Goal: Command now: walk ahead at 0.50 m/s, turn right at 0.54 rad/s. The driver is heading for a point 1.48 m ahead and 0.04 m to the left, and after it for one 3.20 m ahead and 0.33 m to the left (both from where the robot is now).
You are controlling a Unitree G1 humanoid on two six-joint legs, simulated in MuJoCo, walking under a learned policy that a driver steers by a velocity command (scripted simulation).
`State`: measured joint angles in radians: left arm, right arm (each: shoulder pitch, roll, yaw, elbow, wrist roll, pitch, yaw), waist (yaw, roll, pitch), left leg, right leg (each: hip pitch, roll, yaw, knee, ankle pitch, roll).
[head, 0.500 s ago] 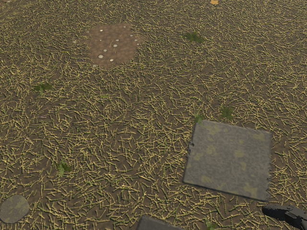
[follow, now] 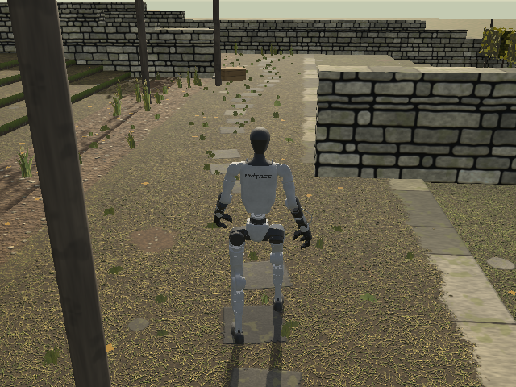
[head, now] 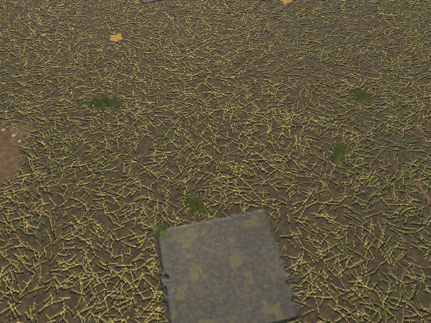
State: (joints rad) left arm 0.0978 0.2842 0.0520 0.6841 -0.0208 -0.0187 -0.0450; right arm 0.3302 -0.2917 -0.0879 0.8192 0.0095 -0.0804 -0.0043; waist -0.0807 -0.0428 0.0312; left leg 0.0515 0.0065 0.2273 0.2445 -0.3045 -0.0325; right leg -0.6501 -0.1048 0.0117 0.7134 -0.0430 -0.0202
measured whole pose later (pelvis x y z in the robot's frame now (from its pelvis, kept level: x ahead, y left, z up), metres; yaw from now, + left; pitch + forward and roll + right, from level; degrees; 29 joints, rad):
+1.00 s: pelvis +0.57 -0.03 +0.01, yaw +10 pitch +2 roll +0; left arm 0.09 0.29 0.03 0.68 0.01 -0.09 0.00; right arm 0.32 -0.29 -0.06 0.73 0.02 -0.04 -0.01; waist -0.06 -0.03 0.03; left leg -0.15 -0.12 -0.14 0.37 -0.24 0.07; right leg -0.65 -0.07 0.11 0.63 0.01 0.07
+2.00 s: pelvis +1.08 +0.06 +0.00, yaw -2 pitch +1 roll +3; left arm 0.10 0.28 0.06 0.66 -0.02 -0.02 -0.05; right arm 0.34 -0.30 -0.08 0.84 0.01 -0.08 0.00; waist -0.09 -0.04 0.03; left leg 0.07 0.00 0.22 0.24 -0.32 -0.02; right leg -0.64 -0.09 0.01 0.69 -0.03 -0.03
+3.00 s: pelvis +1.66 +0.04 +0.01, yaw +11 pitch +2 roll +0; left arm 0.07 0.29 0.04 0.68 0.01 -0.09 -0.01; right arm 0.33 -0.29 -0.06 0.73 0.02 -0.04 -0.01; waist -0.07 -0.03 0.03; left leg -0.14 -0.12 -0.15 0.37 -0.26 0.08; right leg -0.63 -0.06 0.11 0.59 0.03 0.07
